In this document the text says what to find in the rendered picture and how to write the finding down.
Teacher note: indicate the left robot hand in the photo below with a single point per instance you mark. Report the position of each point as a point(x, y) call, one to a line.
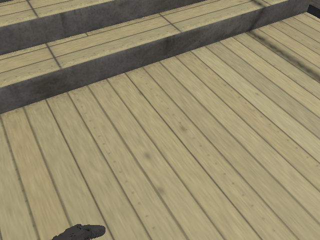
point(81, 232)

